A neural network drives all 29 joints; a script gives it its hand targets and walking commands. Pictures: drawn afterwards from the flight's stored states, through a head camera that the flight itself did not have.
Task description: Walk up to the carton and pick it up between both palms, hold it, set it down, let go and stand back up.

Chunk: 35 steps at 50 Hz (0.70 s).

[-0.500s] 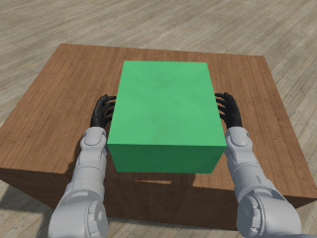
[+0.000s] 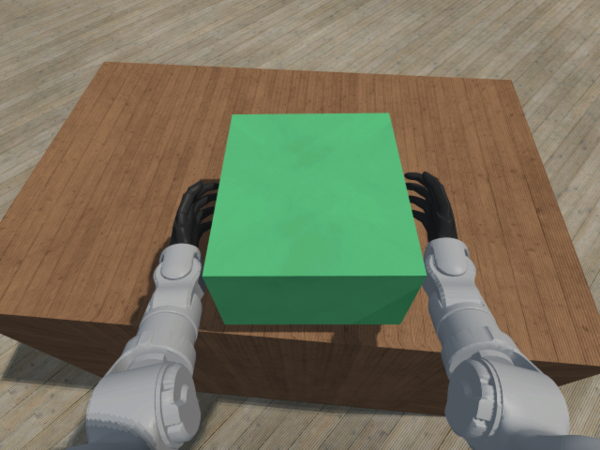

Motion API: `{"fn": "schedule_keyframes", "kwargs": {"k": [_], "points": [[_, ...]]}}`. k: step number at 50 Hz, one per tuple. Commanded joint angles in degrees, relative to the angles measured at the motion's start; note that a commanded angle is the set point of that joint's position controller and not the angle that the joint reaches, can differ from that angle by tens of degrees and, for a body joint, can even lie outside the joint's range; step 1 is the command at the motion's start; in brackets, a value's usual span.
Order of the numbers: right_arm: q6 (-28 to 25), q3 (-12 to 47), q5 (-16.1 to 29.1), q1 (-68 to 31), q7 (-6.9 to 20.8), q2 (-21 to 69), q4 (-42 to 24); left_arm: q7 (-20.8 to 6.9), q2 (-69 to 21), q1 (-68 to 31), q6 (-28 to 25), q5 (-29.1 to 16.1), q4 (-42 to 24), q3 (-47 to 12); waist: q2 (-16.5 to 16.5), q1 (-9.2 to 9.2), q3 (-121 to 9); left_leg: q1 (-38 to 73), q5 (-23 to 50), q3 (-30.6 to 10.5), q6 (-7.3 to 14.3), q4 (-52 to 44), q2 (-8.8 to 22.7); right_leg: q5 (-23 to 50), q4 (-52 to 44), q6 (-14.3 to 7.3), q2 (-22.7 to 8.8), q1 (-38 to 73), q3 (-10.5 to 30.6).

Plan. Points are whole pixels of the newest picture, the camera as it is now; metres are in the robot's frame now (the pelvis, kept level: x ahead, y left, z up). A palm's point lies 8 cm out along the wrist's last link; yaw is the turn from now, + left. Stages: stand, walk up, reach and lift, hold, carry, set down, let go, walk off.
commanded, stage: set down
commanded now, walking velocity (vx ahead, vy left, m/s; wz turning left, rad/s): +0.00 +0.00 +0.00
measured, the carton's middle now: (311, 213) +0.45 +0.02 -0.01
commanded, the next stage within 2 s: none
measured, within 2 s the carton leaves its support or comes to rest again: rests again in 0.54 s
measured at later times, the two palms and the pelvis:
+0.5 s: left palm (191, 250) +0.37 +0.20 +0.00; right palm (434, 243) +0.39 -0.15 +0.01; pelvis -0.01 +0.00 +0.00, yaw +0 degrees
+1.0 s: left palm (192, 251) +0.38 +0.20 -0.01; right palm (431, 245) +0.39 -0.15 +0.00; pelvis -0.02 +0.01 -0.01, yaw +0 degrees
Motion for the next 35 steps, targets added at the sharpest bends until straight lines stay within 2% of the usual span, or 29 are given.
{"fn": "schedule_keyframes", "kwargs": {"k": [1,14,23,35], "points": [[-5.0,17.3,-4.4,-31.2,7.3,33.2,-2.6,-5.3,-29.9,-38.1,-6.5,1.5,-6.3,-14.9,1.4,-0.29,-36.2,8.1,31.6,3.6,-3.6,2.5,-0.3,29.4,5.8,1.1,0.2,21.7,0.0],[-8.1,15.5,-6.1,-31.7,7.8,32.9,2.2,-5.0,-28.8,-39.9,-12.9,0.8,-0.4,-15.0,2.0,-0.73,-38.5,4.7,28.0,3.0,-3.7,3.4,0.0,25.3,6.4,0.7,-0.2,17.4,0.3],[-8.8,12.4,-8.4,-31.4,8.2,31.6,6.4,-5.4,-26.8,-39.2,-15.0,1.5,5.5,-12.4,0.7,-0.79,-35.8,1.3,21.9,3.4,-2.8,3.0,0.1,19.9,6.3,0.6,-0.5,13.9,0.6],[-9.3,9.5,-10.5,-29.5,8.7,29.9,10.4,-5.0,-24.4,-37.0,-16.6,2.4,9.6,-10.4,0.8,-1.03,-33.5,-0.4,18.8,3.4,-2.4,3.7,0.1,15.2,6.4,0.2,-0.5,9.3,0.3]]}}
